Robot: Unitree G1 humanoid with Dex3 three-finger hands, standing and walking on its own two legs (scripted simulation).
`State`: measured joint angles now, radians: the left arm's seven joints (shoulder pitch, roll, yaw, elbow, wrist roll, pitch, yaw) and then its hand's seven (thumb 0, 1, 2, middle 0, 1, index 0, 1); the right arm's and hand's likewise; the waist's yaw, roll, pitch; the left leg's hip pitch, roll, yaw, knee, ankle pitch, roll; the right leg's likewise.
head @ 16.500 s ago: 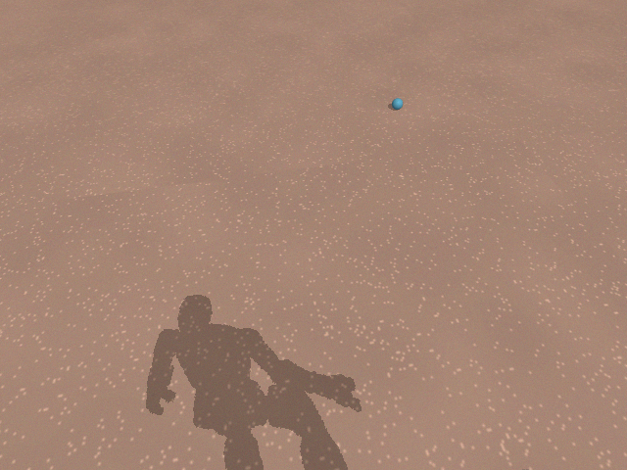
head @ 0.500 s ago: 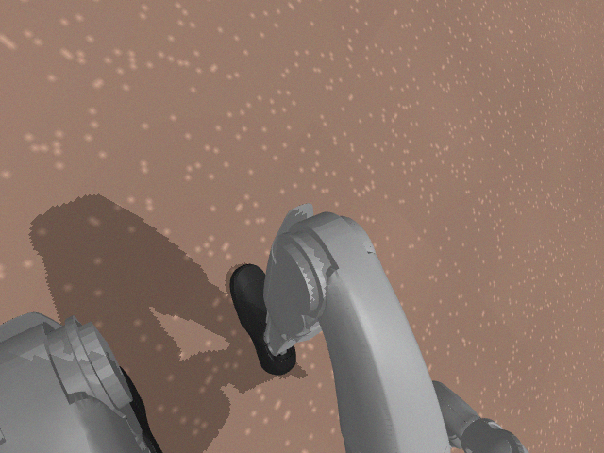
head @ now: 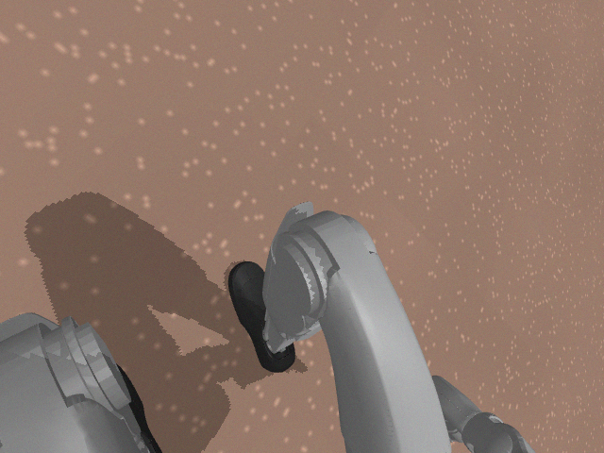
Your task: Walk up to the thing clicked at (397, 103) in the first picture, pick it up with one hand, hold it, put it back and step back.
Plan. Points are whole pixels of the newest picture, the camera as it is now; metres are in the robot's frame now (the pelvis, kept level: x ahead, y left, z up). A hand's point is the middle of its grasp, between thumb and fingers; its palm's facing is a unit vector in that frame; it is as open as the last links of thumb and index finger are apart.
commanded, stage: close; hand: left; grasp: from above
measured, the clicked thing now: out of the picture +0.49 +0.37 -0.27
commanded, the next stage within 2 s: settle in 1.50 s
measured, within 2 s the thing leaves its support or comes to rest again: leaves its support in 1.82 s
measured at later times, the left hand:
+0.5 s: hand out of the picture +0.46 +0.36 -0.24, palm faces -0.45 -0.15 -0.88, open 13.0 cm
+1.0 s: hand out of the picture +0.46 +0.36 -0.24, palm faces -0.45 -0.15 -0.88, open 10.9 cm
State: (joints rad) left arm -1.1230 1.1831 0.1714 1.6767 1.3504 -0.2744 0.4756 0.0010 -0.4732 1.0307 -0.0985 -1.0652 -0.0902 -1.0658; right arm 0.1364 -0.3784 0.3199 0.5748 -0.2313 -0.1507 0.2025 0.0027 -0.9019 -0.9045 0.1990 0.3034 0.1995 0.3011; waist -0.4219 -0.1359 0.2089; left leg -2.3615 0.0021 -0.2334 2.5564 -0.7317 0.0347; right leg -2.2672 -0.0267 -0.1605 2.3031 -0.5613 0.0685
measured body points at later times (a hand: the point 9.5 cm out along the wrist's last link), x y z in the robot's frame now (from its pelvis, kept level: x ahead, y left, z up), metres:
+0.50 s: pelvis +0.00 +0.00 +0.00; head +0.29 +0.14 +0.31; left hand +0.48 +0.37 -0.19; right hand +0.04 -0.26 -0.04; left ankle +0.06 +0.11 -0.27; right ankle +0.14 -0.13 -0.27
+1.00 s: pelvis +0.00 +0.00 +0.00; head +0.29 +0.14 +0.31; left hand +0.48 +0.36 -0.19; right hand +0.04 -0.26 -0.04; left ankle +0.06 +0.11 -0.27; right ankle +0.14 -0.13 -0.27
